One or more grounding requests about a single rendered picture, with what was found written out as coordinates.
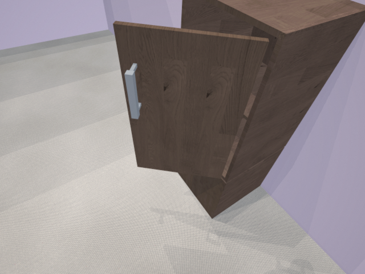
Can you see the handle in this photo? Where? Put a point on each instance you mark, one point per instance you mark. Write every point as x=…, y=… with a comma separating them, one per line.
x=132, y=92

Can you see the cupboard door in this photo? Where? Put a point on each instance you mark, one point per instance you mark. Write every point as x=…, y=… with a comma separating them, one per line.
x=193, y=87

